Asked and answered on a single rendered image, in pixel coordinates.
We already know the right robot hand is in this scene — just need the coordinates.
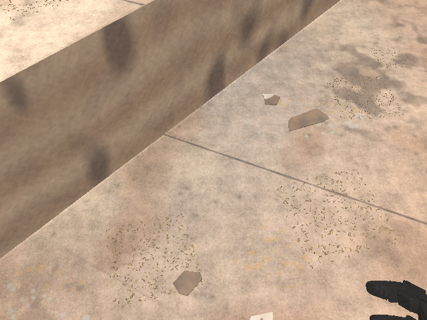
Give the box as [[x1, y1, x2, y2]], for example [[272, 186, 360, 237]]
[[366, 280, 427, 320]]

